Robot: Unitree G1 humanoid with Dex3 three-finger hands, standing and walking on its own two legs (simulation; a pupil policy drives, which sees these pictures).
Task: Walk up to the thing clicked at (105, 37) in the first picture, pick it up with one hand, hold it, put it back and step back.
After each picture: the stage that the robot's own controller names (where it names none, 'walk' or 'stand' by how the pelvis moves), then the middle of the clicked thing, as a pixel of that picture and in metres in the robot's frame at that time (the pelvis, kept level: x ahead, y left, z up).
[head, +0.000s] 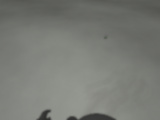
stand; (105, 36) +2.25 -0.36 -0.72
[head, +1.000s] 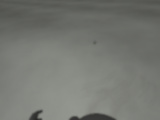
walk; (94, 42) +2.14 +0.09 -0.69
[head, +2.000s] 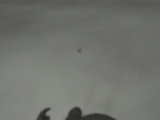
walk; (79, 50) +1.50 +0.42 -0.72
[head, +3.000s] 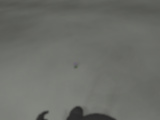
walk; (75, 65) +1.06 +0.40 -0.72
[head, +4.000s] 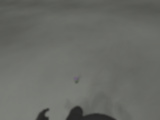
walk; (76, 80) +0.71 +0.31 -0.72
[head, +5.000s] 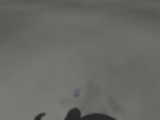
walk; (76, 93) +0.48 +0.22 -0.71
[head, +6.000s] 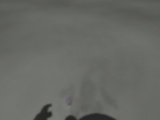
stand; (68, 101) +0.35 +0.25 -0.71
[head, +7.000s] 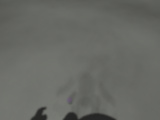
stand; (69, 101) +0.31 +0.22 -0.71
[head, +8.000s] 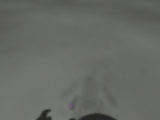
stand; (71, 106) +0.29 +0.22 -0.73
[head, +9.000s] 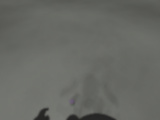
stand; (72, 102) +0.31 +0.22 -0.72
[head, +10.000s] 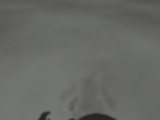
stand; (70, 107) +0.30 +0.21 -0.72
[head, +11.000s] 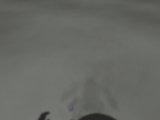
stand; (70, 107) +0.29 +0.23 -0.73
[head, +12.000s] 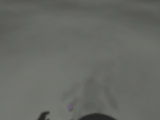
stand; (70, 107) +0.29 +0.23 -0.73
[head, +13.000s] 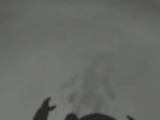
go down; (69, 99) +0.30 +0.24 -0.71
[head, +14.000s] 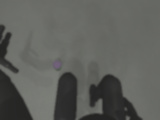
go down; (57, 66) +0.40 +0.23 -0.30
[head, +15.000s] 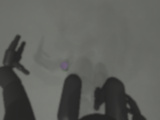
close in; (64, 67) +0.40 +0.21 -0.31
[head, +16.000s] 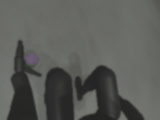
close in; (31, 61) +0.40 +0.25 -0.23
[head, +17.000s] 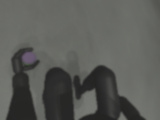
close; (29, 60) +0.39 +0.26 -0.23
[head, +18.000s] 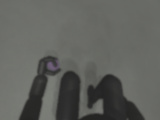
lift; (52, 66) +0.34 +0.25 -0.12
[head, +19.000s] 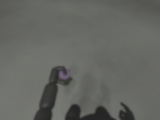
lift; (65, 78) +0.31 +0.18 +0.02
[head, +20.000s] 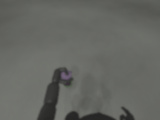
hold; (67, 79) +0.32 +0.17 -0.01
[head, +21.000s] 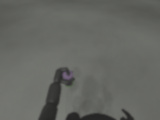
hold; (68, 79) +0.32 +0.17 +0.00
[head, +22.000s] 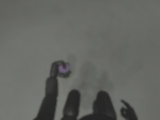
crouch; (65, 71) +0.37 +0.18 -0.07
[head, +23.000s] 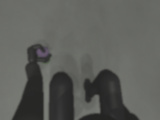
lower; (44, 56) +0.43 +0.24 -0.18
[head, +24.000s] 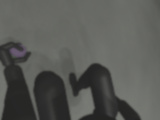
lower; (19, 54) +0.44 +0.26 -0.24
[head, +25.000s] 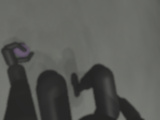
lower; (22, 53) +0.43 +0.26 -0.23
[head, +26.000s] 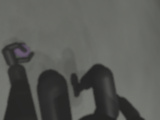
lower; (23, 53) +0.43 +0.26 -0.23
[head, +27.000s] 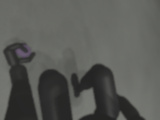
lower; (24, 53) +0.43 +0.25 -0.23
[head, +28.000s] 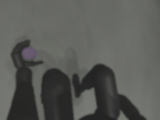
open; (29, 55) +0.41 +0.24 -0.24
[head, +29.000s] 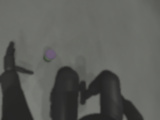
stand; (49, 56) +0.42 +0.22 -0.24
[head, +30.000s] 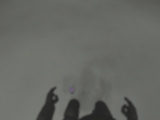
stand; (71, 90) +0.37 +0.18 -0.59
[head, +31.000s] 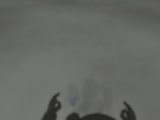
stand; (72, 102) +0.34 +0.18 -0.67
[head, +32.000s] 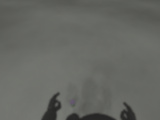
stand; (72, 103) +0.34 +0.18 -0.67
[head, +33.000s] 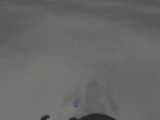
stand; (75, 103) +0.37 +0.18 -0.72
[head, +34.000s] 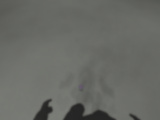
walk; (81, 88) +0.42 +0.10 -0.70
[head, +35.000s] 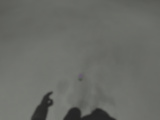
walk; (80, 77) +0.59 +0.13 -0.70
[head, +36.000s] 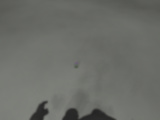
walk; (76, 65) +0.90 +0.22 -0.71
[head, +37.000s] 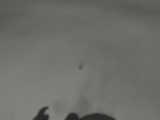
stand; (80, 65) +0.97 +0.18 -0.71
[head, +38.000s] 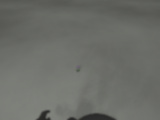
stand; (78, 68) +0.96 +0.23 -0.73
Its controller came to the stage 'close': yes
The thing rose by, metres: 0.71
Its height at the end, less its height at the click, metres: +0.00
